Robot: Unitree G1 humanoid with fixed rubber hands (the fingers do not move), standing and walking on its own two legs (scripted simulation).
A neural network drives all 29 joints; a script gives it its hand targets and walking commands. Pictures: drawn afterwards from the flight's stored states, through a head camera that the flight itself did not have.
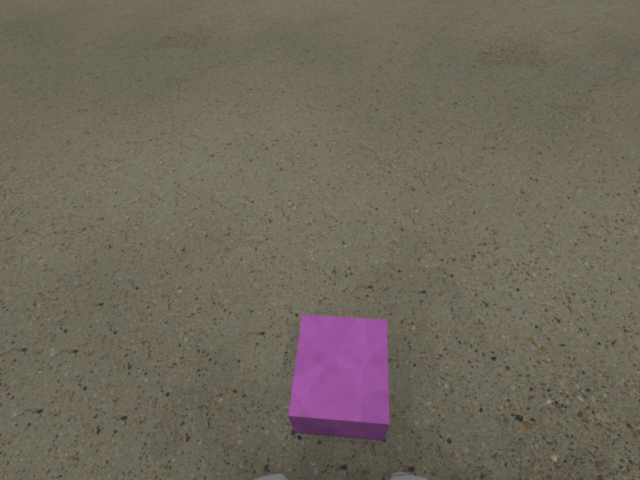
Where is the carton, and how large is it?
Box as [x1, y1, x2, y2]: [288, 315, 389, 440]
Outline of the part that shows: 302,315 288,414 294,432 383,440 389,424 386,320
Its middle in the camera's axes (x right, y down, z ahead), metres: +0.07 +0.39 +1.14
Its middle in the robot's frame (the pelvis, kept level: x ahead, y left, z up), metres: +0.51 +0.00 -0.66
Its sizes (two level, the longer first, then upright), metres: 0.298 0.260 0.166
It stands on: the floor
